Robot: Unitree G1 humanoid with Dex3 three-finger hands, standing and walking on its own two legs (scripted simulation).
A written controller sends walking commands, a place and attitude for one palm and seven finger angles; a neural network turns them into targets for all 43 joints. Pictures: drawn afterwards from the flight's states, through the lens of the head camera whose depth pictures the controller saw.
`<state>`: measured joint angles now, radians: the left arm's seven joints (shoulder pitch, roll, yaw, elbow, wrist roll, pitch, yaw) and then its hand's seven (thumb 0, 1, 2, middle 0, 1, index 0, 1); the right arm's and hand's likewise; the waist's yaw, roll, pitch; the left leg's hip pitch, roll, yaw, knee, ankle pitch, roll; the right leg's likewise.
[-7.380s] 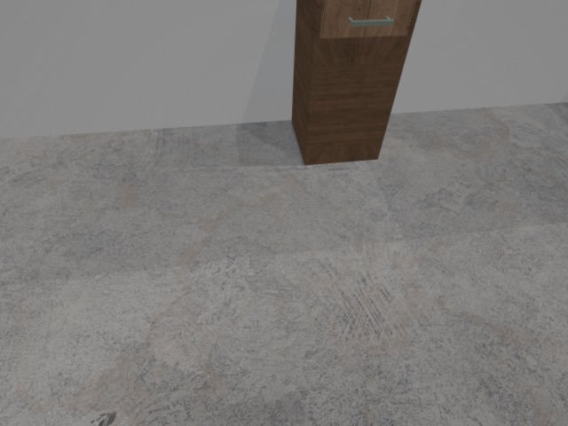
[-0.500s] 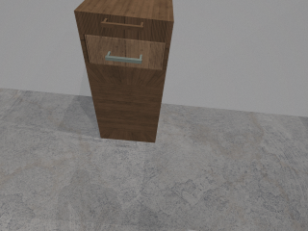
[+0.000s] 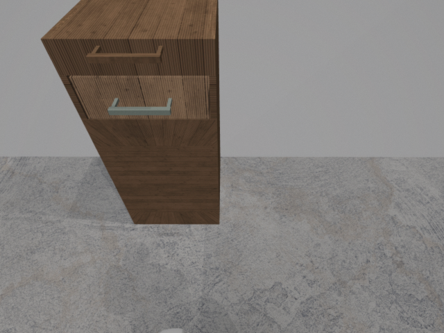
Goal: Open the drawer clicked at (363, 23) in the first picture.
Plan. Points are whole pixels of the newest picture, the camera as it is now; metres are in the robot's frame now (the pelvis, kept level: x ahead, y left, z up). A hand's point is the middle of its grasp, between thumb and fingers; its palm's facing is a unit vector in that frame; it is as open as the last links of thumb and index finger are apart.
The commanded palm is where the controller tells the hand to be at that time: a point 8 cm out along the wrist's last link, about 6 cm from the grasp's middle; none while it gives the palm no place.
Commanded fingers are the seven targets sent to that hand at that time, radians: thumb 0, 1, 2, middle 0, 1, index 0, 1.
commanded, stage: take the last steps up to it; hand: left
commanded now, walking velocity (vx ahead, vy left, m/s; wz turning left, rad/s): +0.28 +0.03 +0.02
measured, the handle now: (141, 106) +0.70 +0.25 +0.00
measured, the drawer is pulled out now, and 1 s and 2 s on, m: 0.00 0.00 0.00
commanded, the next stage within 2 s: come to a stop and stand still in 0.32 s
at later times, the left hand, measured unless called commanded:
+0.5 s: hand out of the picture +0.14 +0.22 -0.17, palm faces +0.05 -0.99 -0.13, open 7.4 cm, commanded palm none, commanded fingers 0.00 0.90 0.90 -0.20 -0.30 -0.20 -0.30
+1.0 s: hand (145, 270) +0.28 +0.18 -0.14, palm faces +0.02 -0.96 -0.29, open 7.4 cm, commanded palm none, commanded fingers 0.00 0.90 0.90 -0.20 -0.30 -0.20 -0.30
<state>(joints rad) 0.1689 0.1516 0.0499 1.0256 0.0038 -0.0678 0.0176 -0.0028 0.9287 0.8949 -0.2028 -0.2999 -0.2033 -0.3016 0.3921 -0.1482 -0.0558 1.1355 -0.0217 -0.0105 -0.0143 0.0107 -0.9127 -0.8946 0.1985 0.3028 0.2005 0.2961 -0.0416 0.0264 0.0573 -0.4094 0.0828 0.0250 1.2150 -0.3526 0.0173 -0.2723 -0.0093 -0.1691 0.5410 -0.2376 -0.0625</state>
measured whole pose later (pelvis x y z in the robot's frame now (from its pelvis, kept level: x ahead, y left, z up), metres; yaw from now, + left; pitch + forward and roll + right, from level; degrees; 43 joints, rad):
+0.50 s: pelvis +0.16 +0.06 +0.01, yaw -1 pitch +0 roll +0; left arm 0.32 0.16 0.04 1.12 0.02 -0.01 0.00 0.01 0.91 0.90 -0.20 -0.30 -0.20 -0.30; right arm 0.20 -0.15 -0.04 1.04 -0.02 -0.07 -0.04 -0.02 -0.96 -0.89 0.20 0.30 0.20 0.30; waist 0.02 -0.04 0.05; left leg -0.18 0.03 0.16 0.41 -0.22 0.05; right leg -0.43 -0.09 -0.07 1.02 -0.36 0.02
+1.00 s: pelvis +0.19 +0.00 +0.01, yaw -1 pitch +0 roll +3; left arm 0.13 0.14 0.04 0.98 0.02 0.01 0.04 0.01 0.91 0.90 -0.20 -0.30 -0.20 -0.30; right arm 0.16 -0.23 -0.08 1.05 -0.02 0.08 -0.02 0.01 -0.91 -0.89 0.20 0.30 0.20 0.30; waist 0.00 0.05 0.11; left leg -0.41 0.00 -0.02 1.11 -0.44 -0.06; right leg -0.30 -0.06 -0.11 0.50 -0.21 -0.05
